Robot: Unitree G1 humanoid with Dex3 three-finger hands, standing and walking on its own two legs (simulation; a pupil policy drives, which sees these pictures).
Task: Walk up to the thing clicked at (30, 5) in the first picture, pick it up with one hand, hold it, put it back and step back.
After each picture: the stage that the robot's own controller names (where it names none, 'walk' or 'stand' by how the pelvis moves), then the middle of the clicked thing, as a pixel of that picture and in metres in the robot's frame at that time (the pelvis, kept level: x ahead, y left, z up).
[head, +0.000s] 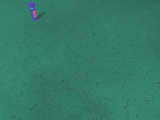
stand; (33, 11) +1.95 +0.63 -0.65
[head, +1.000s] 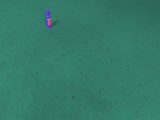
walk; (48, 19) +1.86 +0.33 -0.63
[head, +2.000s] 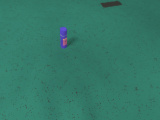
walk; (63, 38) +1.29 +0.15 -0.65
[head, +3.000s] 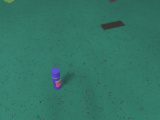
walk; (56, 79) +0.81 +0.20 -0.65
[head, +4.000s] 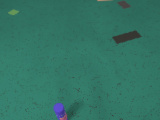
walk; (61, 114) +0.48 +0.20 -0.63
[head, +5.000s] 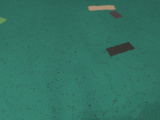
stand; out of the picture +0.33 +0.19 -0.65
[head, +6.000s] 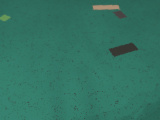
stand; out of the picture +0.33 +0.17 -0.66
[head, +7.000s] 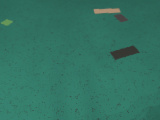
stand; out of the picture +0.33 +0.18 -0.66
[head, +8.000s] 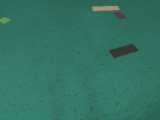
stand; out of the picture +0.32 +0.18 -0.66
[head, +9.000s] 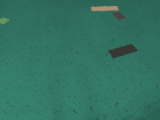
stand; out of the picture +0.31 +0.18 -0.66
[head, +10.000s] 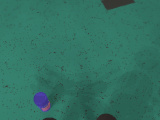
go down; (43, 102) +0.36 +0.18 -0.50
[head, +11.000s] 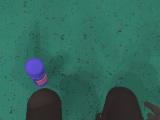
go down; (38, 74) +0.41 +0.19 -0.29
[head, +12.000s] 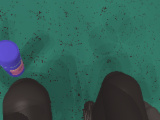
close in; (11, 62) +0.41 +0.21 -0.20
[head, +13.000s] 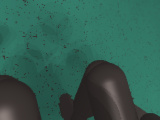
close; out of the picture +0.41 +0.24 -0.16
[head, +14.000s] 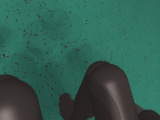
lift; out of the picture +0.39 +0.24 -0.16
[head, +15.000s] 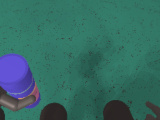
lift; (23, 87) +0.31 +0.19 +0.01
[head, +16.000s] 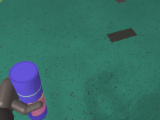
hold; (32, 95) +0.30 +0.17 +0.02
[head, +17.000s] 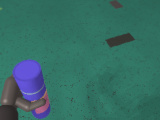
hold; (35, 93) +0.31 +0.16 +0.02
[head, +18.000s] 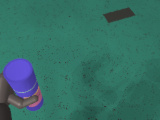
crouch; (28, 89) +0.33 +0.18 -0.03
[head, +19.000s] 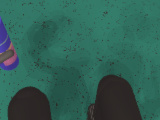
lower; out of the picture +0.46 +0.21 -0.06
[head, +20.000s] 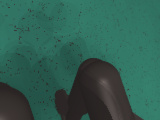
lower; out of the picture +0.44 +0.25 -0.17
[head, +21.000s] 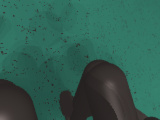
lower; out of the picture +0.41 +0.25 -0.16
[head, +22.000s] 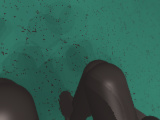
lower; out of the picture +0.41 +0.25 -0.16
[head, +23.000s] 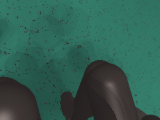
lower; out of the picture +0.40 +0.25 -0.16
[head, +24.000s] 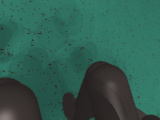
open; out of the picture +0.40 +0.23 -0.16
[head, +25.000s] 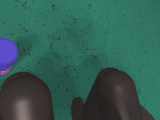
stand; (1, 61) +0.38 +0.22 -0.18
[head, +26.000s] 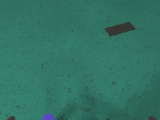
stand; out of the picture +0.34 +0.17 -0.55
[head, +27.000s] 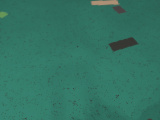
stand; out of the picture +0.33 +0.17 -0.60
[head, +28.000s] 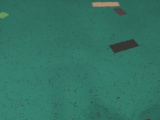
stand; out of the picture +0.33 +0.17 -0.60
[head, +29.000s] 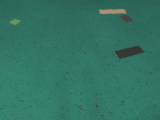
walk; out of the picture +0.35 +0.16 -0.65
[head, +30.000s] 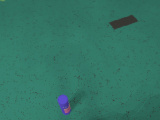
walk; (64, 105) +0.47 +0.16 -0.64
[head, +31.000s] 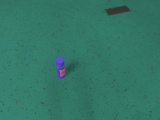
walk; (60, 68) +0.79 +0.15 -0.64
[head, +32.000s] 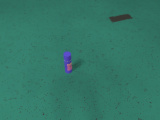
stand; (67, 63) +1.00 +0.15 -0.64
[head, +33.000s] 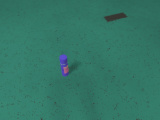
stand; (64, 65) +0.97 +0.17 -0.66
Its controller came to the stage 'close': yes
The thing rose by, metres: 0.67
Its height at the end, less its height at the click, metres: +0.00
